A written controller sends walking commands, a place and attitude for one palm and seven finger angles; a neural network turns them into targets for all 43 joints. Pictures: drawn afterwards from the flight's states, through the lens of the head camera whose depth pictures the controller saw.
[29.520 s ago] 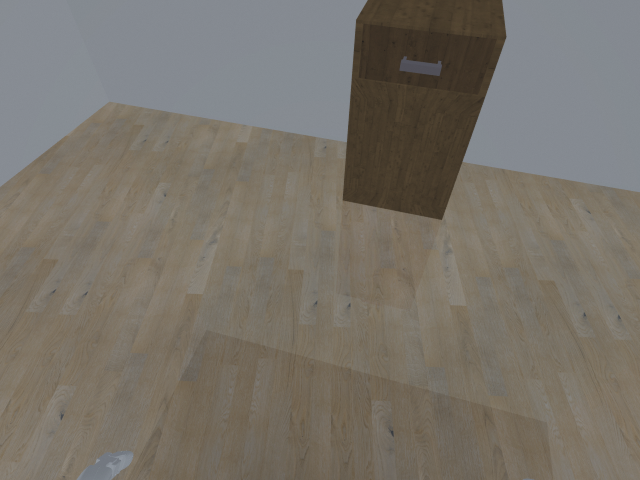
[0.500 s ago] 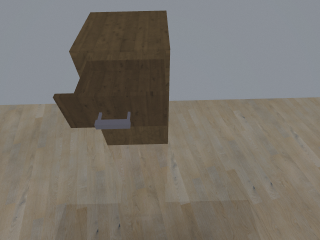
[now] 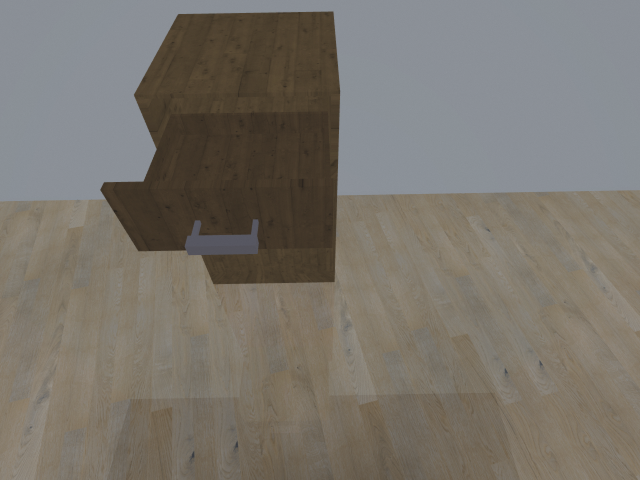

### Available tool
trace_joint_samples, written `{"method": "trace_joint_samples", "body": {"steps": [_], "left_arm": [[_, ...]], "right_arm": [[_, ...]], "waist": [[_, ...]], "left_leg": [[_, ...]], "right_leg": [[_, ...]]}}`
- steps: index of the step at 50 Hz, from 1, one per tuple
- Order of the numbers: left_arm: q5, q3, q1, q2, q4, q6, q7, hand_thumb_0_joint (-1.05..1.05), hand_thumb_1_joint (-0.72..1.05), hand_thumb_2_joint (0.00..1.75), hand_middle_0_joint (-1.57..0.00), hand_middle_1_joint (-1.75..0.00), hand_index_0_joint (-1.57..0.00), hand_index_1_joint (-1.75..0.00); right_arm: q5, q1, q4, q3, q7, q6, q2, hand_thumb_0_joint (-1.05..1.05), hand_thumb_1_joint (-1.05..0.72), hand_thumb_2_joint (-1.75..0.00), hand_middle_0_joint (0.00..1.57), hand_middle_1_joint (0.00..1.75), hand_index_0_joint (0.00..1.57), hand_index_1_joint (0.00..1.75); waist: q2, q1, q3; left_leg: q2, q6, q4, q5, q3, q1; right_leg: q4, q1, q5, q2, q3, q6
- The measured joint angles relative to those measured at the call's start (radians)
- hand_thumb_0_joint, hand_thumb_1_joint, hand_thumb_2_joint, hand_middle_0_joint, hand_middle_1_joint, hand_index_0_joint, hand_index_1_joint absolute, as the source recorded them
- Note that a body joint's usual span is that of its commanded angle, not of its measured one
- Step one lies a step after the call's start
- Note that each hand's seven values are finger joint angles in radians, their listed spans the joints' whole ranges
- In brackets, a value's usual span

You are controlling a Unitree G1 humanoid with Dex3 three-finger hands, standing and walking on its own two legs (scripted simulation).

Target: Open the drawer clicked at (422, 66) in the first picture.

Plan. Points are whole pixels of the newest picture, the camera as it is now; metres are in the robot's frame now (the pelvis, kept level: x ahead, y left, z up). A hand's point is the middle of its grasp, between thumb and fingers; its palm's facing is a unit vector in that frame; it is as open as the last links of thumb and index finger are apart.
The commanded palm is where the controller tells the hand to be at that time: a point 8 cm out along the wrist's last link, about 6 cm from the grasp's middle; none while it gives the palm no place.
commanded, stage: look to check the result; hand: left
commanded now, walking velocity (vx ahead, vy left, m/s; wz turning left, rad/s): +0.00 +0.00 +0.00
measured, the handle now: (224, 235) +0.53 +0.21 -0.09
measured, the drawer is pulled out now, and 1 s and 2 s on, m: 0.30 0.30 0.30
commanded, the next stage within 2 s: stand and wait in 0.30 s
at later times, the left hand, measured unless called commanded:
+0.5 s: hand out of the picture +0.01 +0.16 -0.17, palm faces +0.01 -0.98 -0.21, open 7.4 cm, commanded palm none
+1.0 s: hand out of the picture +0.01 +0.16 -0.17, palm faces +0.01 -0.98 -0.21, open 7.4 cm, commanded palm none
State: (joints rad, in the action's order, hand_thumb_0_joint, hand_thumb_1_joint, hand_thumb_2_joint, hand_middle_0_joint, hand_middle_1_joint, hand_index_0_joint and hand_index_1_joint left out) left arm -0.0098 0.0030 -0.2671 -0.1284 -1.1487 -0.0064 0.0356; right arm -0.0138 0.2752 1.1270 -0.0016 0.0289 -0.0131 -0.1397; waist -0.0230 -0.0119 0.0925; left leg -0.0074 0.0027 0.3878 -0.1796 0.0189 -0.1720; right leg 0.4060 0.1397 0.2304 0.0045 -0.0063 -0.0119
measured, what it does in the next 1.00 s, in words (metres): stands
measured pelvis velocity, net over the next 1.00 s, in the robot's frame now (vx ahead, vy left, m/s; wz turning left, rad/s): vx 0.01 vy -0.01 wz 0.00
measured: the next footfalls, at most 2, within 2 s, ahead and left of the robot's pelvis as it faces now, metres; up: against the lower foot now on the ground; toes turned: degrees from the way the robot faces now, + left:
none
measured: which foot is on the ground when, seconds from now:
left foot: down 0.00-1.00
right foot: down 0.00-1.00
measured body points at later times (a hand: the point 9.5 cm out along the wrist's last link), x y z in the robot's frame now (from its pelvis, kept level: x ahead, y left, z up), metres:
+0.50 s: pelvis +0.01 -0.01 +0.00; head +0.03 -0.02 +0.45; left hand +0.01 +0.22 -0.16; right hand +0.00 -0.22 -0.17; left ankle +0.02 +0.12 -0.74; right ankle +0.00 -0.11 -0.74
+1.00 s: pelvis +0.01 -0.01 +0.00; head +0.03 -0.02 +0.45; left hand +0.01 +0.22 -0.15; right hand +0.00 -0.23 -0.17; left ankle +0.02 +0.12 -0.74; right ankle +0.00 -0.11 -0.74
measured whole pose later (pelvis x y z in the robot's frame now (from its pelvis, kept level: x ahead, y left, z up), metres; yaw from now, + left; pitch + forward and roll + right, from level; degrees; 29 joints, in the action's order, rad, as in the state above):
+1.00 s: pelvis +0.01 -0.01 +0.00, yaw +0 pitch -2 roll +0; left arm -0.01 0.01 -0.24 -0.14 -1.14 -0.01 0.04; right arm -0.01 0.24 1.14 -0.01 0.03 -0.01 -0.15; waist -0.02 -0.01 0.09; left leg -0.02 0.02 0.36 -0.18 0.02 -0.15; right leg 0.38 0.12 0.22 0.02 -0.01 -0.03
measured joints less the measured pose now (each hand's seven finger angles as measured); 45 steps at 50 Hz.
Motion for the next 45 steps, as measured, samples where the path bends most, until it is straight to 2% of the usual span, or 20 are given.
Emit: {"method": "trace_joint_samples", "body": {"steps": [45], "left_arm": [[0.0, 0.006, 0.026, -0.015, 0.005, -0.008, 0.001, 0.01, 0.91, 0.9, -0.2, -0.3, -0.2, -0.3]], "right_arm": [[-0.001, -0.031, 0.012, -0.005, 0.001, 0.004, -0.004, 0.0, -0.91, -0.9, 0.2, 0.3, 0.2, 0.3]], "waist": [[0.002, 0.0, -0.005]], "left_leg": [[-0.015, 0.015, -0.026, 0.002, -0.001, 0.022]], "right_leg": [[-0.026, -0.021, -0.003, 0.015, -0.001, -0.013]]}}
